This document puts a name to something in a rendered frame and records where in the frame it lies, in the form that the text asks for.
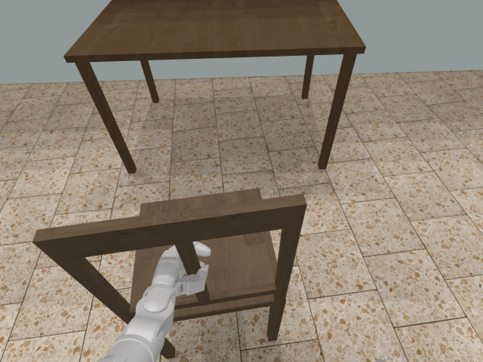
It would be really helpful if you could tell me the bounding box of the left robot hand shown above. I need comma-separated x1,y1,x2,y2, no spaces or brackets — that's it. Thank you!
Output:
152,241,211,296

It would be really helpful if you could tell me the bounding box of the table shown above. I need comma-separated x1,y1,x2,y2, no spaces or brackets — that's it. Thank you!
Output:
64,0,366,173

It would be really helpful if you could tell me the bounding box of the robot left forearm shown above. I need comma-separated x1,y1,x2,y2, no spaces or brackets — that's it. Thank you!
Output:
97,284,176,362

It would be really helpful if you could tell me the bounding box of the chair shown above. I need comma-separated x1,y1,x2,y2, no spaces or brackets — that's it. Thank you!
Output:
32,188,307,359

